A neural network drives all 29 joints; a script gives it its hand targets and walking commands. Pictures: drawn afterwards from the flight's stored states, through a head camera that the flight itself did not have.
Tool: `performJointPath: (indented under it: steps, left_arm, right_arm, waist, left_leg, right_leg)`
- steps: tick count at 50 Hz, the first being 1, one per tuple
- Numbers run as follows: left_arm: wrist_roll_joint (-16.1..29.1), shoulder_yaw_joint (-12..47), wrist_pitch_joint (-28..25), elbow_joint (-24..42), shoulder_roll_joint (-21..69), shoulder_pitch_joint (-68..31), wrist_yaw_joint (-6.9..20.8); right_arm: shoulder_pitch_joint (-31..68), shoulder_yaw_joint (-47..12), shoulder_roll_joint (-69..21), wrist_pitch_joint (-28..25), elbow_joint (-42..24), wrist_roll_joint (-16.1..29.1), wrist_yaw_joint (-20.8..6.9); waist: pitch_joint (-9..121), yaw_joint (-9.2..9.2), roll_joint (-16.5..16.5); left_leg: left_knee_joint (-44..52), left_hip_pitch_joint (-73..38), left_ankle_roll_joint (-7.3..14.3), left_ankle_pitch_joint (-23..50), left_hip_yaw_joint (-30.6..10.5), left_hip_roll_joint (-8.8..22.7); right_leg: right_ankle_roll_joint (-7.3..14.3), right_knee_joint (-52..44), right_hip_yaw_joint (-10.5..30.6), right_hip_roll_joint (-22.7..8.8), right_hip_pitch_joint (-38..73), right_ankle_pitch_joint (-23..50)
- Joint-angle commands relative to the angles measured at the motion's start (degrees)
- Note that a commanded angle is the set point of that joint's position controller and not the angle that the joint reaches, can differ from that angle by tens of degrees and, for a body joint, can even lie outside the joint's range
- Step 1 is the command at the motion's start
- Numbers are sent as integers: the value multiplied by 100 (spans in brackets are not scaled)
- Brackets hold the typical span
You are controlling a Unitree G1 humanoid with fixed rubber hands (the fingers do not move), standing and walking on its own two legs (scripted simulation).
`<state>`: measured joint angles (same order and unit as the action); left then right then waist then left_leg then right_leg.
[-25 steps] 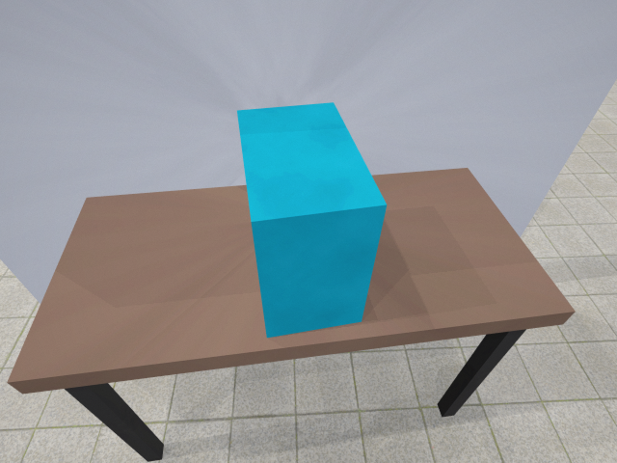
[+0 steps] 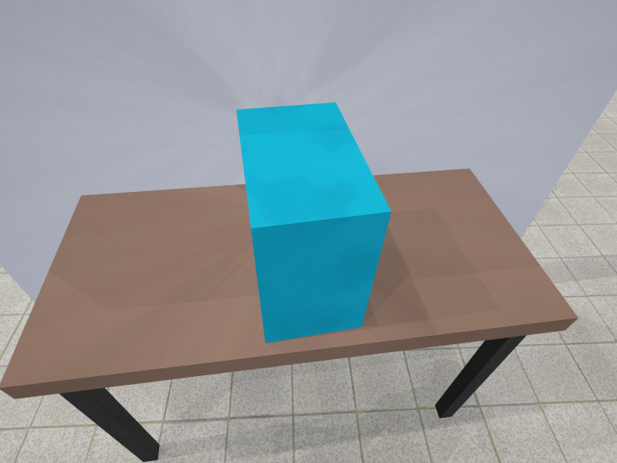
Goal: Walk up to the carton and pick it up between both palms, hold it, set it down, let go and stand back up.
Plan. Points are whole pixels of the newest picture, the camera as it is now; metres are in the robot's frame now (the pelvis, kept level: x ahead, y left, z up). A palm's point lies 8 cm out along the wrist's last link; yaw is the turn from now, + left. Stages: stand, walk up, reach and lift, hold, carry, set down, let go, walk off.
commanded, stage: walk up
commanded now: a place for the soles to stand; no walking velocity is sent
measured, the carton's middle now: (300, 221) +0.51 +0.01 +0.02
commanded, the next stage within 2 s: none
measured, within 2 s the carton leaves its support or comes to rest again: neither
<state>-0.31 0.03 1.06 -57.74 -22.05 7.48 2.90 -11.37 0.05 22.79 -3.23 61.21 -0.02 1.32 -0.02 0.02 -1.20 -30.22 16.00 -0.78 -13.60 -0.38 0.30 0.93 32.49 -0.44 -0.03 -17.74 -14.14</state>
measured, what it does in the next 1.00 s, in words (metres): stands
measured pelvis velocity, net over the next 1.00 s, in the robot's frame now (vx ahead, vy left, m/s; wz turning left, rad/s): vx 0.01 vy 0.00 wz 0.01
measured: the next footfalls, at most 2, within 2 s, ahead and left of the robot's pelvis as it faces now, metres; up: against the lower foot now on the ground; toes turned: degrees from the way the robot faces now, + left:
none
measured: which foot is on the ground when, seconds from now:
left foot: down 0.00-1.00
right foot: down 0.00-1.00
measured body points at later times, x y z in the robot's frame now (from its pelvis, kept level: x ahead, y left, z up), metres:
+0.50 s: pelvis +0.00 +0.00 +0.00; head +0.01 +0.00 +0.45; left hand +0.10 +0.30 -0.12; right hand +0.07 -0.33 -0.12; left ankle +0.03 +0.13 -0.73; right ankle +0.03 -0.11 -0.73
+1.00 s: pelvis +0.01 +0.00 +0.00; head +0.02 +0.00 +0.45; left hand +0.12 +0.30 -0.12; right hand +0.08 -0.33 -0.11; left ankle +0.03 +0.13 -0.73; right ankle +0.03 -0.11 -0.73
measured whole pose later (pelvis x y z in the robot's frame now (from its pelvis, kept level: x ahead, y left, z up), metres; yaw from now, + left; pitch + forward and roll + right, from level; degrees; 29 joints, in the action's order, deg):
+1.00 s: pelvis +0.01 +0.00 +0.00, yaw +1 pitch +0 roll +1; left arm -0.3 0.0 1.6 -57.2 -22.6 6.7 2.9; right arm -11.4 0.0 23.1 -3.5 61.2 0.0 1.6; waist 0.0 0.0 -2.2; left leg -30.2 15.7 -1.0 -14.5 -0.9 0.3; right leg 1.1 32.9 -1.0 0.0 -17.4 -15.5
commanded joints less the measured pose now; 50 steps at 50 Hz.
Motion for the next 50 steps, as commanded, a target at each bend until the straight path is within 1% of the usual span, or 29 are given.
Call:
performJointPath:
  steps: [1, 4, 6, 8, 11, 12, 13, 15, 17, 20, 22, 24, 25, 27, 28, 29, 30, 32, 36, 38, 39, 40, 41, 43, 44, 45, 46, 47, 50]
  left_arm:
    - [-154, -502, -12, 386, -1226, -307, -17]
    - [-159, -522, -11, 433, -1346, -419, -25]
    - [-154, -518, 6, 475, -1358, -511, -33]
    - [-151, -515, 24, 506, -1327, -573, -33]
    - [-143, -505, 42, 506, -1217, -560, -24]
    - [-142, -497, 44, 494, -1182, -522, -23]
    - [-143, -493, 40, 479, -1164, -487, -22]
    - [-149, -496, 22, 438, -1177, -405, -17]
    - [-161, -512, 7, 408, -1248, -359, -15]
    - [-162, -534, 8, 452, -1370, -470, -22]
    - [-158, -531, 27, 493, -1381, -563, -30]
    - [-156, -526, 47, 527, -1348, -629, -30]
    - [-155, -526, 54, 540, -1323, -645, -27]
    - [-149, -519, 62, 535, -1235, -618, -20]
    - [-148, -511, 64, 522, -1190, -572, -20]
    - [-148, -505, 60, 507, -1166, -533, -20]
    - [-150, -503, 50, 486, -1159, -494, -18]
    - [-158, -508, 27, 435, -1195, -397, -14]
    - [-164, -544, 12, 454, -1384, -477, -25]
    - [-158, -540, 32, 496, -1406, -590, -39]
    - [-157, -535, 44, 516, -1393, -640, -43]
    - [-155, -533, 55, 536, -1372, -673, -44]
    - [-151, -534, 64, 554, -1348, -689, -42]
    - [-145, -534, 74, 566, -1264, -685, -34]
    - [-142, -525, 78, 553, -1206, -642, -33]
    - [-143, -515, 78, 538, -1167, -603, -33]
    - [-145, -509, 68, 516, -1152, -568, -30]
    - [-148, -506, 55, 488, -1153, -521, -26]
    - [-166, -528, 19, 413, -1268, -397, -23]
  right_arm:
    - [33, 281, 1413, -143, -252, -93, 108]
    - [-19, 268, 1281, -133, -246, -56, 86]
    - [-133, 260, 1255, -140, -212, -57, 78]
    - [-208, 276, 1338, -153, -180, -76, 80]
    - [-246, 306, 1531, -175, -151, -113, 109]
    - [-211, 305, 1561, -176, -159, -118, 118]
    - [-163, 301, 1570, -172, -176, -116, 125]
    - [-37, 286, 1528, -159, -221, -105, 127]
    - [47, 276, 1447, -144, -249, -86, 115]
    - [-20, 261, 1291, -134, -243, -55, 91]
    - [-150, 252, 1257, -140, -205, -57, 82]
    - [-236, 271, 1340, -153, -174, -79, 83]
    - [-265, 290, 1417, -161, -163, -93, 89]
    - [-289, 318, 1567, -178, -146, -120, 113]
    - [-252, 318, 1601, -180, -155, -127, 124]
    - [-197, 314, 1611, -176, -173, -126, 134]
    - [-130, 306, 1599, -170, -197, -119, 139]
    - [9, 288, 1523, -155, -245, -103, 133]
    - [6, 262, 1290, -137, -259, -52, 100]
    - [-144, 245, 1227, -141, -214, -47, 91]
    - [-212, 248, 1245, -145, -190, -55, 90]
    - [-260, 260, 1296, -151, -172, -68, 92]
    - [-291, 279, 1377, -161, -163, -82, 96]
    - [-325, 319, 1570, -185, -148, -112, 119]
    - [-302, 322, 1622, -191, -151, -123, 134]
    - [-250, 318, 1643, -189, -166, -124, 146]
    - [-178, 311, 1638, -182, -191, -119, 154]
    - [-92, 300, 1610, -174, -220, -111, 156]
    - [86, 277, 1451, -154, -278, -75, 136]
  waist:
    - [223, 72, -51]
    - [199, 9, -393]
    - [225, -35, -450]
    - [220, -58, -338]
    - [241, -52, 50]
    - [210, -28, 106]
    - [185, -6, 115]
    - [186, 54, 47]
    - [168, 80, -126]
    - [140, 21, -462]
    - [162, -23, -529]
    - [149, -49, -417]
    - [142, -58, -292]
    - [174, -51, 57]
    - [149, -26, 142]
    - [116, -2, 161]
    - [110, 25, 142]
    - [137, 92, 28]
    - [126, 44, -472]
    - [166, -12, -588]
    - [169, -34, -572]
    - [164, -46, -506]
    - [162, -51, -377]
    - [185, -57, 31]
    - [180, -34, 166]
    - [133, -13, 216]
    - [111, 13, 215]
    - [119, 49, 187]
    - [176, 124, -74]
  left_leg:
    - [989, 280, 572, -107, -1302, 820]
    - [657, 317, 343, -132, -684, 359]
    - [636, 195, 307, -46, -593, 294]
    - [771, 97, 377, 18, -802, 427]
    - [1130, -65, 660, -26, -1607, 952]
    - [1190, -74, 743, -42, -1809, 1085]
    - [1197, -46, 783, -40, -1868, 1133]
    - [1123, 142, 731, -46, -1681, 1040]
    - [948, 374, 569, -155, -1269, 758]
    - [602, 402, 333, -193, -633, 278]
    - [576, 269, 295, -112, -529, 207]
    - [726, 180, 360, -59, -732, 334]
    - [852, 127, 438, -52, -971, 480]
    - [1150, -8, 672, -122, -1646, 917]
    - [1230, -38, 779, -142, -1913, 1090]
    - [1244, -25, 838, -125, -2005, 1164]
    - [1219, 40, 842, -85, -1952, 1157]
    - [1085, 288, 712, -43, -1614, 972]
    - [527, 462, 332, -85, -615, 248]
    - [440, 284, 264, 23, -407, 123]
    - [471, 197, 270, 101, -411, 141]
    - [545, 149, 304, 192, -520, 217]
    - [664, 115, 372, 287, -751, 360]
    - [1002, -40, 629, 298, -1525, 843]
    - [1127, -100, 772, 239, -1896, 1079]
    - [1174, -117, 865, 222, -2073, 1198]
    - [1169, -71, 894, 246, -2062, 1222]
    - [1129, 33, 860, 287, -1934, 1170]
    - [820, 431, 555, 283, -1225, 723]
  right_leg:
    - [190, -797, 654, -585, 748, -577]
    - [358, -1190, 931, -818, 795, -825]
    - [379, -1210, 937, -853, 718, -901]
    - [308, -994, 780, -743, 604, -829]
    - [126, -398, 462, -494, 373, -576]
    - [98, -338, 443, -447, 303, -569]
    - [97, -370, 461, -430, 301, -581]
    - [133, -545, 514, -468, 531, -574]
    - [223, -833, 666, -598, 785, -675]
    - [398, -1258, 974, -848, 805, -990]
    - [423, -1295, 983, -893, 715, -1100]
    - [348, -1076, 817, -774, 607, -1020]
    - [284, -866, 698, -676, 520, -918]
    - [139, -353, 445, -478, 342, -659]
    - [104, -250, 419, -418, 246, -629]
    - [101, -277, 441, -393, 216, -640]
    - [113, -364, 465, -397, 299, -628]
    - [165, -605, 536, -481, 656, -587]
    - [422, -1267, 989, -877, 882, -888]
    - [482, -1349, 1025, -979, 791, -993]
    - [465, -1290, 951, -953, 731, -986]
    - [419, -1159, 847, -878, 683, -928]
    - [349, -953, 720, -765, 621, -837]
    - [167, -368, 434, -515, 383, -585]
    - [109, -190, 384, -437, 258, -559]
    - [96, -195, 414, -395, 165, -597]
    - [102, -282, 438, -387, 207, -601]
    - [119, -402, 460, -405, 364, -555]
    - [247, -847, 634, -622, 941, -486]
